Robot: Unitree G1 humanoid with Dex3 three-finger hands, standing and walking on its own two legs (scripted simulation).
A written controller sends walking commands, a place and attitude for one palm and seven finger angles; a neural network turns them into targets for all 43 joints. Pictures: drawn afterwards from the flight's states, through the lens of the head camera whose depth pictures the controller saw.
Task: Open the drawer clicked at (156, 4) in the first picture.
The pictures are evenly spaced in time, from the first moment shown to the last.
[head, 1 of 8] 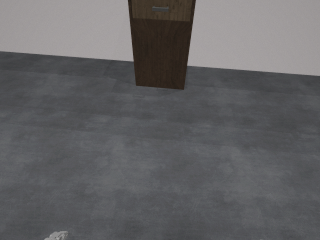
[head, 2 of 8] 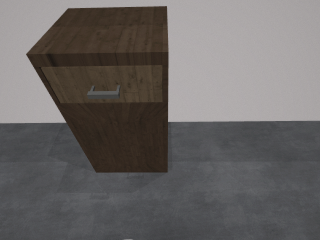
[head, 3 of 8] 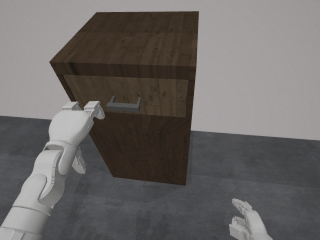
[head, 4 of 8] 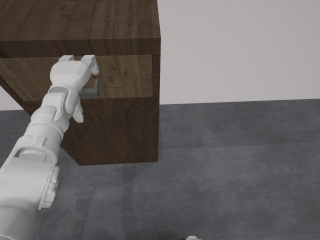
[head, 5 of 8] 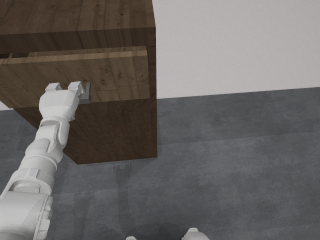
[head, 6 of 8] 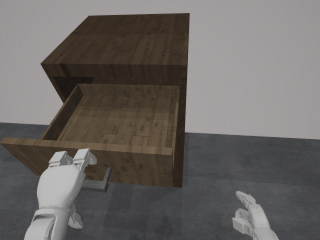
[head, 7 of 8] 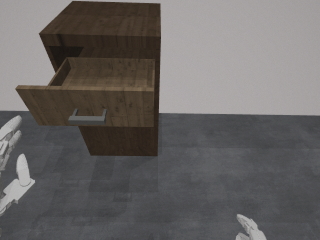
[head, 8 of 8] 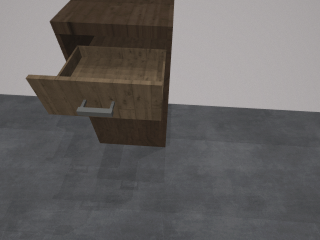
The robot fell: no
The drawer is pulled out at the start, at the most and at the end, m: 0.00 0.30 0.29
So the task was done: yes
